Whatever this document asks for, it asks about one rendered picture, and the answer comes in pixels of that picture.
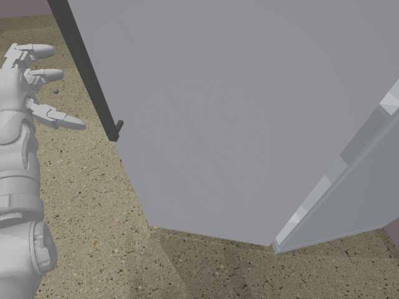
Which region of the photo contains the handle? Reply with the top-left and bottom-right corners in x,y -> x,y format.
47,0 -> 123,142

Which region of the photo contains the left robot upper arm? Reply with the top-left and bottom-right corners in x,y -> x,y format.
0,221 -> 57,299

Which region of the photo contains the left robot hand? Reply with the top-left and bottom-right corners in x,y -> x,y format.
0,43 -> 86,130

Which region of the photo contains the fridge door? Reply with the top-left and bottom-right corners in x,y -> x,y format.
68,0 -> 399,247

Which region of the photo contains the robot left forearm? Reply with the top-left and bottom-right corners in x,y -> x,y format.
0,111 -> 44,229

